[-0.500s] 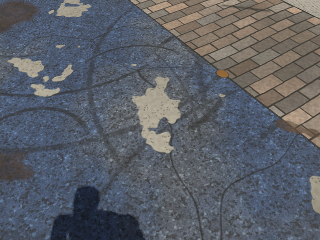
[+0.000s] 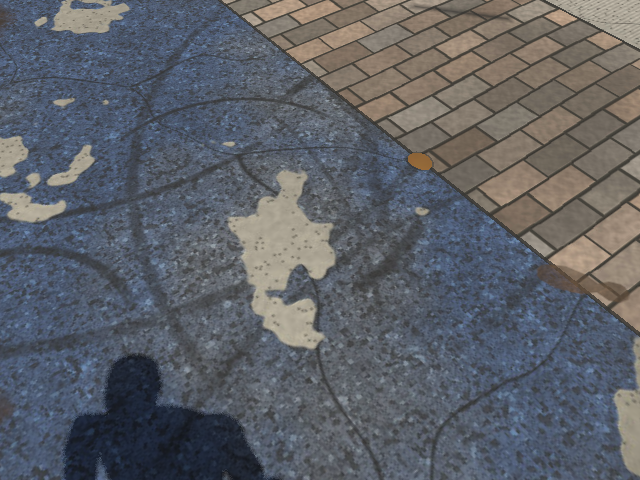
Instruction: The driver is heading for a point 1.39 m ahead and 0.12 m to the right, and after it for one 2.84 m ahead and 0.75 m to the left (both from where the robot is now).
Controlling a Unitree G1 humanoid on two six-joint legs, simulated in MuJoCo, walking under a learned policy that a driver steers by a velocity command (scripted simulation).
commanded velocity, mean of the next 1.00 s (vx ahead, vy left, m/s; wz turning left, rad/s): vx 0.03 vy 0.00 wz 0.00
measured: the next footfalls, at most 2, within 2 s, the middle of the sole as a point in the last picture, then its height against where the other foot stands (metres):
right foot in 0.08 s outside the picture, level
left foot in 1.64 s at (293, 467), level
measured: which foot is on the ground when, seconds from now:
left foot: down 0.00-1.00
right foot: up 0.00-0.06, down 0.08-1.00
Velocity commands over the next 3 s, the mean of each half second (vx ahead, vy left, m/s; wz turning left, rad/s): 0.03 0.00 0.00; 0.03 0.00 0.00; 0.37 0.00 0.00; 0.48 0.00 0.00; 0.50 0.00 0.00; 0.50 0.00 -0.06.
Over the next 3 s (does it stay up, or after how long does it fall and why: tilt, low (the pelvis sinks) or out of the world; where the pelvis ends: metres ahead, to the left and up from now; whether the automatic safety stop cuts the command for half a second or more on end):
stays up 1.10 -0.01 0.01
